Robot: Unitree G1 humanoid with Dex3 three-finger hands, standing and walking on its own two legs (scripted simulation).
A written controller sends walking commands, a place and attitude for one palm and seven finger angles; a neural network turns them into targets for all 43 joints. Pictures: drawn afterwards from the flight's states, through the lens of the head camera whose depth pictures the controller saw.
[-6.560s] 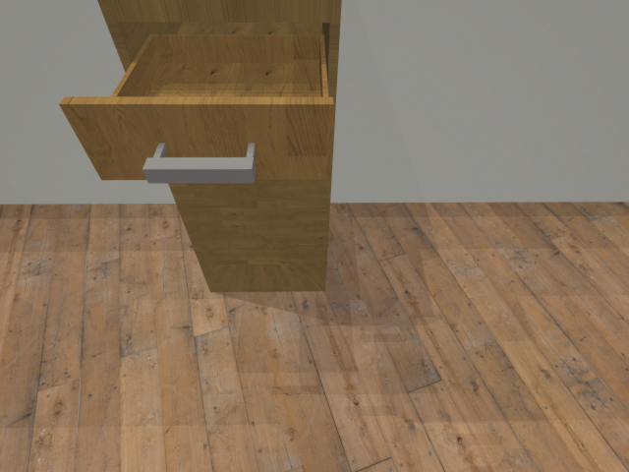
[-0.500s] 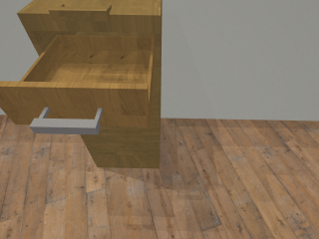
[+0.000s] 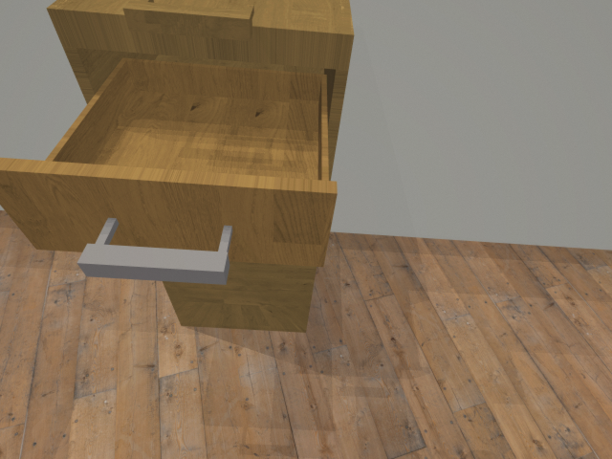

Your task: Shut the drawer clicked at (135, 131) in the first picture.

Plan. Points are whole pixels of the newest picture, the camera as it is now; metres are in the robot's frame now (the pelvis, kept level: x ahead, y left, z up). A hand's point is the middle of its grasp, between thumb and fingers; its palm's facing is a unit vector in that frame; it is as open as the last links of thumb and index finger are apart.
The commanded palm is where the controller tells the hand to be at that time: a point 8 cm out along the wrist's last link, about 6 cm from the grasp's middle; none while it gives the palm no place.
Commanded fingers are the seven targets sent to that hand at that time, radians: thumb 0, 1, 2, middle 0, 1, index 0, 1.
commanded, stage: come to a stop and stand still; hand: left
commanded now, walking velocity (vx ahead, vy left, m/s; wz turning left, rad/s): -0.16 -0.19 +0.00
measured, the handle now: (163, 247) +0.31 +0.20 +0.12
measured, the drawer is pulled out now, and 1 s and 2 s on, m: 0.27 0.27 0.27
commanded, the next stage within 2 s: look again from close up in 1.16 s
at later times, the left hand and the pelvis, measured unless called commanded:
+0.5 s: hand (210, 457) +0.15 +0.14 -0.16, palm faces +0.01 -0.96 -0.27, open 7.3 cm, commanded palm none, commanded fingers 0.00 0.90 0.90 -0.20 -0.30 -0.20 -0.30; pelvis +0.06 -0.04 +0.00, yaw +1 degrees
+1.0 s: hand out of the picture +0.00 +0.17 -0.17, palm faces +0.10 -0.97 -0.23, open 7.4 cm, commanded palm none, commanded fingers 0.00 0.90 0.90 -0.20 -0.30 -0.20 -0.30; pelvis +0.01 -0.02 +0.00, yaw +1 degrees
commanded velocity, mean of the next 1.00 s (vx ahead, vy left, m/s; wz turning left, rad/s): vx -0.05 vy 0.02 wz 0.00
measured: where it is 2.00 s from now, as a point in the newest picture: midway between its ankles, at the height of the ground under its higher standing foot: outside the picture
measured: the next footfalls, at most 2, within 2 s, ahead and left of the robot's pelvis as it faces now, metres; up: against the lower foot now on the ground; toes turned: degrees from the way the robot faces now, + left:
right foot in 0.40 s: +0.13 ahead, -0.12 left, +0.00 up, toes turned -5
left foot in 0.96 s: +0.04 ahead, +0.05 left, +0.00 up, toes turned +3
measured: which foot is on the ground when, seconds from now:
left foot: down 0.00-0.42, up 0.44-0.94, down 0.96-1.00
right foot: up 0.00-0.38, down 0.40-0.96, up 0.98-1.00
